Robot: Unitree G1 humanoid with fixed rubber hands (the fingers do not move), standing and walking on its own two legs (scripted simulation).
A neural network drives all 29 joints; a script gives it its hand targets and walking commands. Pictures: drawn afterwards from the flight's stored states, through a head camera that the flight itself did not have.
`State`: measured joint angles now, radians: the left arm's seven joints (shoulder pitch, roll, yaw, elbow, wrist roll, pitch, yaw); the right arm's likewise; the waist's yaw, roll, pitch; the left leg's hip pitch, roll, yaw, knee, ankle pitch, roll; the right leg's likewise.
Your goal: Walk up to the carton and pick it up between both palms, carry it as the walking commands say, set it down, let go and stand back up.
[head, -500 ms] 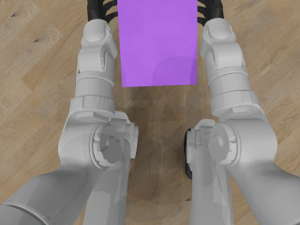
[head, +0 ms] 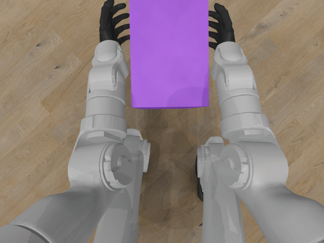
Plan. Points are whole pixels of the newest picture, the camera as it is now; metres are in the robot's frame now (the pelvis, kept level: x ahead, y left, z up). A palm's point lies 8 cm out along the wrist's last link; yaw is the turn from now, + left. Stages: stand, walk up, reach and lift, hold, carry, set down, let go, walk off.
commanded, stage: reach and lift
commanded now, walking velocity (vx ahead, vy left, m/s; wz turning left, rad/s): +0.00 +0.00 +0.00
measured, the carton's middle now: (165, 50) +0.53 +0.04 -0.17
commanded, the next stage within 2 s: none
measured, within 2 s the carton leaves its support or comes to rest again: neither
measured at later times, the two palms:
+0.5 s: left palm (96, 35) +0.48 +0.16 +0.00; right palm (233, 37) +0.50 -0.08 -0.02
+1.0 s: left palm (74, 26) +0.46 +0.15 +0.07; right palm (251, 28) +0.48 -0.08 +0.06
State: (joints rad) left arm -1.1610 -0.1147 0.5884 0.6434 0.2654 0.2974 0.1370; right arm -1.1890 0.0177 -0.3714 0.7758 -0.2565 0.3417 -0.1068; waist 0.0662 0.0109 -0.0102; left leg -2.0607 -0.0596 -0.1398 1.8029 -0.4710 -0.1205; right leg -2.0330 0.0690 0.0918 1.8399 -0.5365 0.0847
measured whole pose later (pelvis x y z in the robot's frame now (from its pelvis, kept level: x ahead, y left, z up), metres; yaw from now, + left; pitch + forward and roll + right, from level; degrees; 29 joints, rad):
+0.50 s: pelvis +0.01 +0.00 +0.05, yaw +1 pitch +39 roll +0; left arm -1.05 -0.16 0.59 0.61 0.30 0.32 0.12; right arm -1.08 0.08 -0.41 0.74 -0.30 0.36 -0.09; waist 0.06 0.01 -0.08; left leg -1.88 -0.06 -0.14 1.64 -0.45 -0.11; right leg -1.85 0.05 0.09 1.68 -0.52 0.08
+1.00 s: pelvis +0.02 +0.00 +0.11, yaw +1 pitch +35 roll +0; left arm -0.91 -0.21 0.58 0.58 0.32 0.31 0.12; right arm -0.94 0.13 -0.42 0.70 -0.34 0.34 -0.07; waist 0.06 0.00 -0.11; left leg -1.63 -0.05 -0.13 1.45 -0.43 -0.09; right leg -1.60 0.04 0.09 1.49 -0.49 0.07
